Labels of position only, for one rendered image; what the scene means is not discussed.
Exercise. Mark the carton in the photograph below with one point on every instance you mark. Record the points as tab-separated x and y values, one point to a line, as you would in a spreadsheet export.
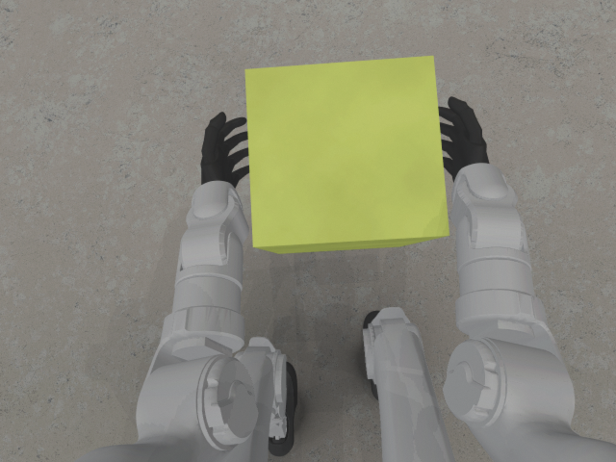
345	155

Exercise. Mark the left robot upper arm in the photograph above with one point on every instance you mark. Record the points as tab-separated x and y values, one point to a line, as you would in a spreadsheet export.
193	411

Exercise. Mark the right robot hand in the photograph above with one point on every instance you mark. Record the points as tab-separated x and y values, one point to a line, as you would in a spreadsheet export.
468	146

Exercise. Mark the right robot upper arm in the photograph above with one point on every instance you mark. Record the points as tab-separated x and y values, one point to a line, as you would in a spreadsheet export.
518	401

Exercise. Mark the right robot forearm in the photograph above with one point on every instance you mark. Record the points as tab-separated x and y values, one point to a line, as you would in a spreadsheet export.
497	298

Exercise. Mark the right robot shin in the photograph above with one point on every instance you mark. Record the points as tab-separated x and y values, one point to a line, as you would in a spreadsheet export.
395	313

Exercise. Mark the robot left foot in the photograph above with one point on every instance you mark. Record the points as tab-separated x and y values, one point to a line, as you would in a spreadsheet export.
281	446

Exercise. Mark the left robot hand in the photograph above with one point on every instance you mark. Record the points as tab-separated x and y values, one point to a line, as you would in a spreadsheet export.
216	165

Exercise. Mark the left robot forearm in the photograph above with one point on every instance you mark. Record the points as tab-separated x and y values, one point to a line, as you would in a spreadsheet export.
206	315

